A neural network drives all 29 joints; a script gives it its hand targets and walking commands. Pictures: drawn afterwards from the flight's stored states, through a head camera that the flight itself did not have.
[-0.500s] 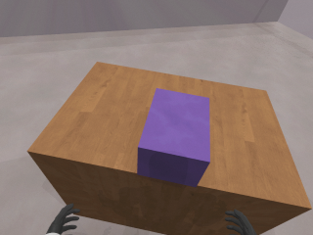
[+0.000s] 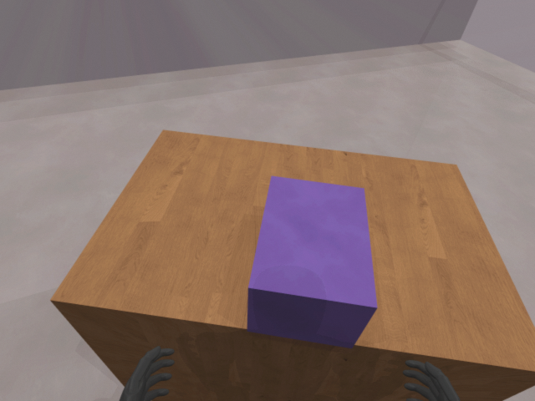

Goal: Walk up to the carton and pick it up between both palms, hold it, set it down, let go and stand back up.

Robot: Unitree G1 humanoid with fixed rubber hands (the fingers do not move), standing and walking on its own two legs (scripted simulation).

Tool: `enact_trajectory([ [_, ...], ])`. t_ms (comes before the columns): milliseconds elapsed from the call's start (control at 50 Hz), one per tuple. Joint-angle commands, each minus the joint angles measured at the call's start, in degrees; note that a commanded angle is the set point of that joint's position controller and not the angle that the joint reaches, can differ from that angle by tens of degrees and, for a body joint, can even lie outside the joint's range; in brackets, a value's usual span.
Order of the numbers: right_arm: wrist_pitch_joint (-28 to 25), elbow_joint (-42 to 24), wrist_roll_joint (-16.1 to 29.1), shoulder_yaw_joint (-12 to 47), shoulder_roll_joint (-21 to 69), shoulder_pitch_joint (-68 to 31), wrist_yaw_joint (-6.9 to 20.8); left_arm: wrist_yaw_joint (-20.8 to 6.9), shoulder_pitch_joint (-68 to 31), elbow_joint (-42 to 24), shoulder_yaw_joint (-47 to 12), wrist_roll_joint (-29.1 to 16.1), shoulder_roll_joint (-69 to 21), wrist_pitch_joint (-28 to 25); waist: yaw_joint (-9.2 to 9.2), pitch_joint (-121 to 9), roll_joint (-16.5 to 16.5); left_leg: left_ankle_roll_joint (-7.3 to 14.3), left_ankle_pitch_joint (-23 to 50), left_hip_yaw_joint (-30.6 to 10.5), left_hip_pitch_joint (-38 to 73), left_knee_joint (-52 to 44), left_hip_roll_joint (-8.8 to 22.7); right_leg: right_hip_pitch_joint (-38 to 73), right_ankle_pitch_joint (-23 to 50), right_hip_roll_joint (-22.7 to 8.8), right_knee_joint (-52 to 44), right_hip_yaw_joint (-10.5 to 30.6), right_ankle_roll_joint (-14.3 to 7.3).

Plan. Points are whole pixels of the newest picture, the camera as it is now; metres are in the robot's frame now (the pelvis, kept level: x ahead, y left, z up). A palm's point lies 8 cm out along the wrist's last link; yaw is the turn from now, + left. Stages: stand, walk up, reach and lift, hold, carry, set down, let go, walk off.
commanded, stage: reach and lift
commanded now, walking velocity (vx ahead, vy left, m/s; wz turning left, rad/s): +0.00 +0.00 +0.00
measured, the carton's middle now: (308, 255) +0.42 -0.05 -0.03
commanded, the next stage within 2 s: none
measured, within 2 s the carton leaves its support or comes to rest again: neither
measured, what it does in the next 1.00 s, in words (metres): stands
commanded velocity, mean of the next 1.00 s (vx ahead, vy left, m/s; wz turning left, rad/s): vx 0.00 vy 0.00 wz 0.00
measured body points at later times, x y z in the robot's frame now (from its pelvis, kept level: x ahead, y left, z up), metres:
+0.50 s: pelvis -0.02 -0.01 +0.00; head -0.04 +0.00 +0.45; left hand +0.17 +0.17 -0.02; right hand +0.16 -0.23 -0.02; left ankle -0.06 +0.11 -0.75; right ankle -0.01 -0.13 -0.75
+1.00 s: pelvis -0.02 -0.01 +0.00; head -0.03 +0.00 +0.45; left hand +0.25 +0.16 +0.03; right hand +0.23 -0.23 +0.03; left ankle -0.06 +0.11 -0.75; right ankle -0.01 -0.13 -0.75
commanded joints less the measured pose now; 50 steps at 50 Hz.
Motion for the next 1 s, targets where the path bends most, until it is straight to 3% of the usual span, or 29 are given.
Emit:
enact_trajectory([
  [0, -2.17, -7.91, 1.72, -2.3, -8.31, -0.19, -0.25, 0.31, -0.12, -8.53, 0.63, 0.25, 2.2, -3.34, 0.27, -3.37, 0.87, -4.27, 30.76, -1.4, 0.44, -1.37, -2.73, 1.62, 17.35, 2.93, -1.52, 1.54, -4.23],
  [280, -2.42, -18.77, 1.69, -2.07, -3.21, 3.59, -2.26, 0.7, 0.32, -10.88, -1.42, -2.34, 2.02, -10.48, -0.08, -0.36, -0.24, -2.99, 22.36, 0.02, -2.02, -3.33, -3.23, 2.35, 14.04, 1.9, -1.58, 3.07, -3.61],
  [440, -1.01, -24.23, 0.74, -2.34, -0.78, -0.3, -3.19, 1.71, -5.48, -10.91, -3.22, -5.43, 3.38, -13.35, -0.11, -0.27, -1.61, -1.62, 11.75, 0.48, -5.3, -4.59, -3.05, 0.18, 5.0, 0.91, -1.39, 4.03, -3.2],
  [560, 0.62, -24.64, 0.66, -2.4, 0.56, -4.08, -3.69, 2.26, -10.52, -9.46, -3.81, -6.53, 3.34, -14.39, -0.03, -0.47, -0.92, -1.39, 7.79, 0.29, -6.93, -4.71, -2.71, -1.17, 1.22, 0.46, -1.01, 4.62, -3.32],
  [700, 5.3, -25.71, 1.31, -2.29, -0.12, -11.54, -4.39, 3.45, -18.15, -9.72, -3.77, -7.42, 2.92, -9.84, -0.02, -2.68, -1.32, -0.84, 4.91, 0.12, -8.21, -5.35, -2.48, -1.98, -1.12, 0.57, -0.6, 5.03, -3.05],
  [980, 13.18, -28.86, 5.34, -0.84, -2.85, -20.97, -6.93, 1.97, -27.35, -18.13, 0.66, -5.54, 1.11, 5.84, -0.58, -8.95, -0.77, -1.17, 16.63, -0.34, -2.34, -5.16, -2.9, 0.11, 12.4, 2.15, -0.48, 4.28, -1.31],
])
